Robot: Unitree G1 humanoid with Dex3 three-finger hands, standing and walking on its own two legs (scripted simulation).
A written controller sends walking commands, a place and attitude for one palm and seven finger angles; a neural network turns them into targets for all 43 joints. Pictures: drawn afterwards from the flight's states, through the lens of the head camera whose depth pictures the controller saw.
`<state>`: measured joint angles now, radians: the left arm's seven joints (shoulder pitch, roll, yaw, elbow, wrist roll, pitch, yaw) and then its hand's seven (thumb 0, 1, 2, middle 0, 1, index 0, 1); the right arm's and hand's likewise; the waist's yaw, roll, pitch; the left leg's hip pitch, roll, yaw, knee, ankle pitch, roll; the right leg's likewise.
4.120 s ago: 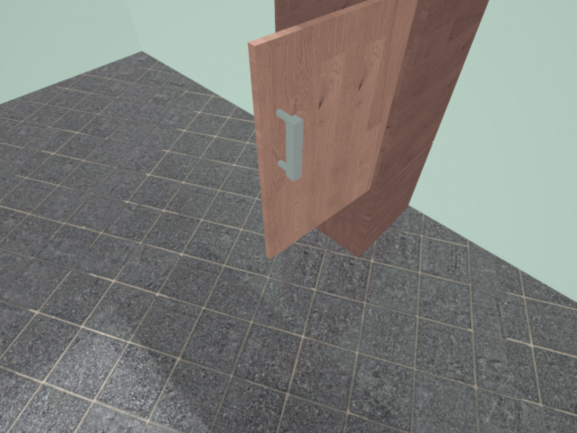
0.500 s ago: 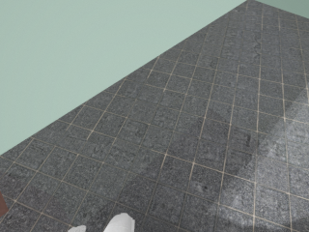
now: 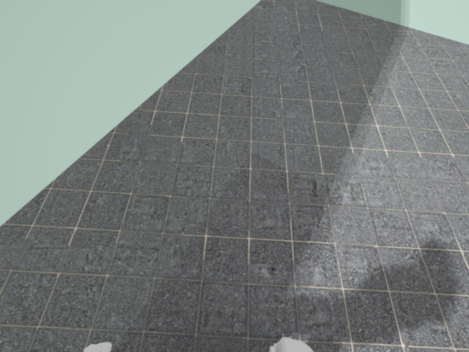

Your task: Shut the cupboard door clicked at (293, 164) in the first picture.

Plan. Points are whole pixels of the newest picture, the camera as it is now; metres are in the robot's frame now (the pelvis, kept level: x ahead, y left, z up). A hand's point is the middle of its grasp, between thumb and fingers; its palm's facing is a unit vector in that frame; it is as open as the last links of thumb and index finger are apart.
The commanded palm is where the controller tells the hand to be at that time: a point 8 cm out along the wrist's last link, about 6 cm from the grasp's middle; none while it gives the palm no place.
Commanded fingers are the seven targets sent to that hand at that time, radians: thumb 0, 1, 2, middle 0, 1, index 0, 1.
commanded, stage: walk around to get in front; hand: left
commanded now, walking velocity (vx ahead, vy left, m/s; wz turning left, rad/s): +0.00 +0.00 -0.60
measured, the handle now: out of the picture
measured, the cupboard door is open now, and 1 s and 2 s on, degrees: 84 84 84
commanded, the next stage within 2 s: walk to a spot facing it in 1.40 s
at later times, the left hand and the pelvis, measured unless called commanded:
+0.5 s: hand (164, 349) +0.14 +0.14 -0.17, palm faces -0.18 -0.97 -0.19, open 7.4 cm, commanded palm none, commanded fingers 0.00 0.90 0.90 -0.20 -0.30 -0.20 -0.30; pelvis +0.09 -0.04 +0.00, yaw -15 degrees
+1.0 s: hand (250, 188) +0.50 -0.01 -0.16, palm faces -0.59 -0.78 -0.20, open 7.4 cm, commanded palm none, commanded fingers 0.00 0.90 0.90 -0.20 -0.30 -0.20 -0.30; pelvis +0.28 -0.09 -0.01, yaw -34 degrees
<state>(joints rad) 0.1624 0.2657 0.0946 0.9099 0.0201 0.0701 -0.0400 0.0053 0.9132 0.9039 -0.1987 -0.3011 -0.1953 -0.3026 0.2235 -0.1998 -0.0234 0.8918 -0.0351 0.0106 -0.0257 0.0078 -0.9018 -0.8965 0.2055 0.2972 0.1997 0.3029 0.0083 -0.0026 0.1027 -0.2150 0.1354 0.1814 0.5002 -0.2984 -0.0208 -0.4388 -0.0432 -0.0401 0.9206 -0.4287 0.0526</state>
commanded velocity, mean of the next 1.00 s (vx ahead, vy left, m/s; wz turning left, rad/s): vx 0.31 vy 0.00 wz -0.55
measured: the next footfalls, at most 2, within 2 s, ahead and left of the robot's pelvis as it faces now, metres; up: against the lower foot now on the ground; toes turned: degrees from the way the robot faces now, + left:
right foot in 0.10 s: +0.02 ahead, -0.14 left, +0.00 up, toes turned -9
left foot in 0.58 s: +0.27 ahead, +0.05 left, +0.00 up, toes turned -15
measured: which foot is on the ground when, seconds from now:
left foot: down 0.00-0.10, up 0.12-0.56, down 0.58-1.00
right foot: up 0.00-0.08, down 0.10-0.58, up 0.60-1.00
